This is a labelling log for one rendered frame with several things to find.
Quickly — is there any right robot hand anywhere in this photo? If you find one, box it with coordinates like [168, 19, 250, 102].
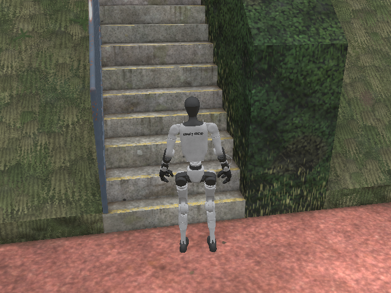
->
[217, 170, 232, 184]

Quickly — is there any robot torso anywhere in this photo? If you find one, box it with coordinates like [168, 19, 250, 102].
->
[180, 121, 208, 183]

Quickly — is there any left robot hand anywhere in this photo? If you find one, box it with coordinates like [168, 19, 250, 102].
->
[159, 170, 174, 183]

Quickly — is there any robot right upper arm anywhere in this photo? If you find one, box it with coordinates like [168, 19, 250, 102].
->
[206, 123, 223, 156]

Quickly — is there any robot right forearm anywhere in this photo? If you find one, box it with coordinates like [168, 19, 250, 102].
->
[217, 147, 230, 172]

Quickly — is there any robot left forearm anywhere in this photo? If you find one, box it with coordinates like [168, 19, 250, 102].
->
[161, 148, 171, 172]

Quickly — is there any robot right shin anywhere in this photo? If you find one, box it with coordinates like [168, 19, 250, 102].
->
[206, 201, 216, 244]

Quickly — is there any robot left upper arm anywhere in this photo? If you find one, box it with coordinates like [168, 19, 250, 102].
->
[165, 124, 181, 157]

